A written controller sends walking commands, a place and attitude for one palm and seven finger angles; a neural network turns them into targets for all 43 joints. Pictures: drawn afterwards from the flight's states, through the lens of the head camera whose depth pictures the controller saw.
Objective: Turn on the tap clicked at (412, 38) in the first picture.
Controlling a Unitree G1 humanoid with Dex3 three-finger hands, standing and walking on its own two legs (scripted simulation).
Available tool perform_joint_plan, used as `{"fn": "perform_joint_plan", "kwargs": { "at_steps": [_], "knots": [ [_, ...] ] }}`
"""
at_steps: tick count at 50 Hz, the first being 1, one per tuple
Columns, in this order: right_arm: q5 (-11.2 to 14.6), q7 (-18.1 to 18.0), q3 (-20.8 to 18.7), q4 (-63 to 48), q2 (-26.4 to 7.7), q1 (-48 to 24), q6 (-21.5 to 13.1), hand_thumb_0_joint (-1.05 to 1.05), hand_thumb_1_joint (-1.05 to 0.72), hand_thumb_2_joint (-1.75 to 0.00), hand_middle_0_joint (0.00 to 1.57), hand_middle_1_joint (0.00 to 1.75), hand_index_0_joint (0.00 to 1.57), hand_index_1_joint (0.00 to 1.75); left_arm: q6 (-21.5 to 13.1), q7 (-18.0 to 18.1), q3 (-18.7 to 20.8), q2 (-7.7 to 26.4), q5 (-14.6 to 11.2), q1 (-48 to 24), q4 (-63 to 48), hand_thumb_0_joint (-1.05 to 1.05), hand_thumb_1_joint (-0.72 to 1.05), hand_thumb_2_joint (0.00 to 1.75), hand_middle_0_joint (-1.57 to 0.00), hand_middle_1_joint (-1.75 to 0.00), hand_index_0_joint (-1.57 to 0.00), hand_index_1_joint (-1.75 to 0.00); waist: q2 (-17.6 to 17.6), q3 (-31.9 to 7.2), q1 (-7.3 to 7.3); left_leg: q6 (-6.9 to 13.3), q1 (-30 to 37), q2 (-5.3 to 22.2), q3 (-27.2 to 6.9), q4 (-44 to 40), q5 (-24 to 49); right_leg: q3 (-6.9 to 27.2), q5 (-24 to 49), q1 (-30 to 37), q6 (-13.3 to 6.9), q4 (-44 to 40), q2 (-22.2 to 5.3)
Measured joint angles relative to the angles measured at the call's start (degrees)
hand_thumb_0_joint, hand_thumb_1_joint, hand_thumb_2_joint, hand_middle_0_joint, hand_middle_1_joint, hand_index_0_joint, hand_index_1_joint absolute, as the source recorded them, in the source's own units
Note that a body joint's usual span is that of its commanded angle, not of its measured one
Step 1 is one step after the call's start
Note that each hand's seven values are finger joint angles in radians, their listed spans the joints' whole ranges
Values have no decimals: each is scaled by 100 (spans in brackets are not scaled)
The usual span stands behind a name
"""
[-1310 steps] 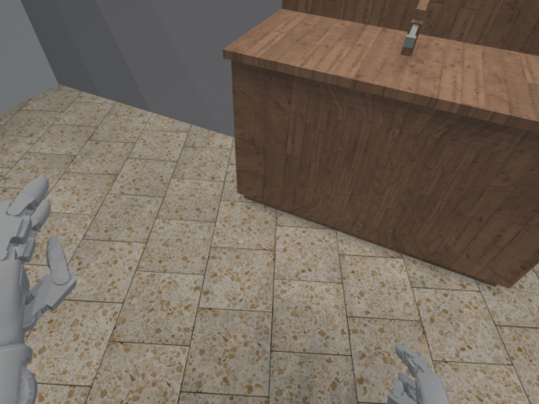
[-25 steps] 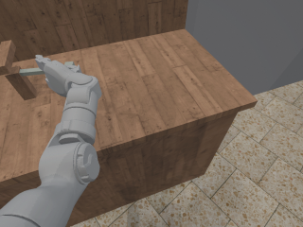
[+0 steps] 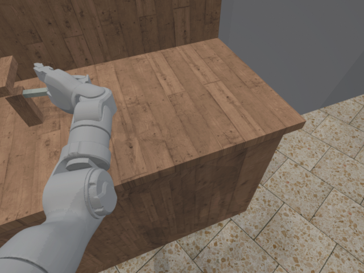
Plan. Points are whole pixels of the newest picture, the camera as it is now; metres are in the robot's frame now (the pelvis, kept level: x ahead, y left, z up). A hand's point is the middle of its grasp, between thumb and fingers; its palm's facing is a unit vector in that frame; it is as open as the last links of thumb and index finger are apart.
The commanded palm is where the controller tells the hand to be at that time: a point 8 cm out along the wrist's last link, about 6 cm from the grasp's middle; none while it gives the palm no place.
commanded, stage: lift the hand up off the lever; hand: left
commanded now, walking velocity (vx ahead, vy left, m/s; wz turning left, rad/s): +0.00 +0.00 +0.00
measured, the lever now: (82, 87) +0.54 +0.25 +0.13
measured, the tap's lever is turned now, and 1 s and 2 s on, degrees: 78 78 78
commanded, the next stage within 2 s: draw the hand back beside the body in 0.56 s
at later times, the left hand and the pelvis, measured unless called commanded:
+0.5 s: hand (86, 74) +0.47 +0.20 +0.21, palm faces +0.80 -0.59 -0.11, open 7.8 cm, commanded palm +0.41 +0.22 +0.21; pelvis +0.01 +0.00 +0.00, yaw +0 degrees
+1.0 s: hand (72, 116) +0.38 +0.21 +0.19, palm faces +0.36 -0.92 -0.12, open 7.8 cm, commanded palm +0.34 +0.23 +0.20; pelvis +0.00 +0.00 +0.01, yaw -4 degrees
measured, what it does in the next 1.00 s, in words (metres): stands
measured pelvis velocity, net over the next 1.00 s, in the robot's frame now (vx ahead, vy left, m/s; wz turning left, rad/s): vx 0.00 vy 0.00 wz -0.06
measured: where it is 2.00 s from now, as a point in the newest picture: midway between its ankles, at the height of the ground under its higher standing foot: outside the picture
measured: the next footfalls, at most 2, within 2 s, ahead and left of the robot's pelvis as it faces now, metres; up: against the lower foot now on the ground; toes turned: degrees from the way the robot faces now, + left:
none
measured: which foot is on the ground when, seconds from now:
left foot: down 0.00-1.00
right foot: down 0.00-1.00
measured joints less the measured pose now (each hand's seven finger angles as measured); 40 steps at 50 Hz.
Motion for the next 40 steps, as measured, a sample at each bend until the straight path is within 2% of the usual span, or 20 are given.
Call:
{"fn": "perform_joint_plan", "kwargs": {
  "at_steps": [11,19,26,34,35,37,40],
  "knots": [
    [118,-53,12,-51,-5,-103,17,1,-91,-89,20,30,20,30,285,-174,-270,-213,-230,416,-583,1,89,90,-15,-15,-15,-15,13,-20,175,24,412,-28,15,-229,24,26,-1,392,33,-181,-18],
    [114,-64,40,-34,50,-383,-32,1,-91,-89,20,30,20,30,422,-101,-430,-387,-196,300,-727,1,90,90,-15,-15,-15,-15,-22,45,279,25,448,-48,-18,-235,34,-6,-4,442,35,-189,-39],
    [124,-92,96,-70,97,-476,58,1,-91,-89,20,30,20,30,543,-125,-408,-367,-230,67,-504,1,90,90,-15,-15,-15,-15,-13,2,295,24,450,-63,-17,-313,64,-3,0,421,44,-219,-53],
    [160,-95,75,-103,86,-343,143,1,-90,-89,20,30,20,30,557,-152,-348,-413,-234,496,-911,1,89,90,-15,-15,-15,-15,8,-20,319,15,592,-40,22,-389,54,37,-8,539,36,-272,-26],
    [176,-119,76,-119,82,-334,179,1,-90,-89,20,30,20,30,600,-321,-473,-398,-215,625,-1094,1,89,90,-15,-15,-15,-15,0,14,322,16,637,-41,28,-399,54,43,-10,576,34,-270,-26],
    [247,-228,80,-213,74,-303,283,1,-90,-89,20,30,20,30,582,-965,-711,-342,-250,1006,-1615,1,90,90,-15,-15,-15,-15,-11,97,322,28,792,-35,58,-455,62,74,-7,705,30,-294,-16],
    [383,-432,102,-380,40,-240,387,1,-90,-89,20,30,20,30,500,-1911,-995,-218,-433,1667,-2357,1,90,90,-15,-15,-15,-15,-7,178,325,38,1108,-6,137,-606,91,156,39,981,36,-421,23]
  ]
}}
